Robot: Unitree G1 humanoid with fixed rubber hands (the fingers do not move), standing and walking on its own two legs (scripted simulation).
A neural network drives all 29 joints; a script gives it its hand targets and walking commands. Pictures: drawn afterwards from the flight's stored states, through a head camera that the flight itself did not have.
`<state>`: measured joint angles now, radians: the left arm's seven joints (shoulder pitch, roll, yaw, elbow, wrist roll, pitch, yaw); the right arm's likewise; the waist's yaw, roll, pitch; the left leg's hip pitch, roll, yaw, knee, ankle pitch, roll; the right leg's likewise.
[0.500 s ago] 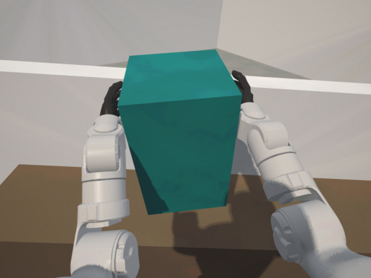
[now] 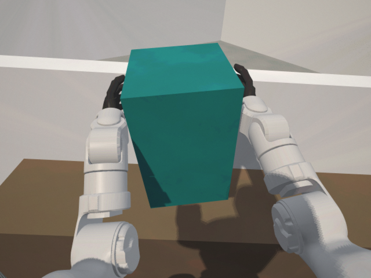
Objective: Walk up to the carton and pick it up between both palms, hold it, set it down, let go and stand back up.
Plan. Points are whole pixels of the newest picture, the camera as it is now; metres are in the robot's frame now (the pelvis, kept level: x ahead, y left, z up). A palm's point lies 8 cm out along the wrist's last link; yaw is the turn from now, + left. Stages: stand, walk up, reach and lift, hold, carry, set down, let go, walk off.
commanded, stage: hold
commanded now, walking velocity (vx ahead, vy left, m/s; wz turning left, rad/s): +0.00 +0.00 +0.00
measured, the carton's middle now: (182, 129) +0.36 +0.00 +0.21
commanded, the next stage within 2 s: none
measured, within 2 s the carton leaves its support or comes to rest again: neither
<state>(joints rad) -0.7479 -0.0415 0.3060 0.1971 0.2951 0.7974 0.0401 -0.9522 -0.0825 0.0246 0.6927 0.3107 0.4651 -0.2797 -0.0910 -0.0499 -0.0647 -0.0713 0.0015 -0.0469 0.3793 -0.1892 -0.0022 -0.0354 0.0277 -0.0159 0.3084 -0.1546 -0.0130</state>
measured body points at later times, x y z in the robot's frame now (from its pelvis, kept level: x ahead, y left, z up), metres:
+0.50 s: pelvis +0.01 +0.00 +0.00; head -0.07 +0.04 +0.44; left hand +0.38 +0.15 +0.24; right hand +0.39 -0.12 +0.27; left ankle +0.02 +0.12 -0.75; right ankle +0.02 -0.11 -0.75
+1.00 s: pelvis +0.00 +0.00 +0.00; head -0.07 +0.03 +0.44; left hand +0.38 +0.15 +0.24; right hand +0.39 -0.12 +0.27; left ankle +0.02 +0.12 -0.75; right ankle +0.02 -0.11 -0.75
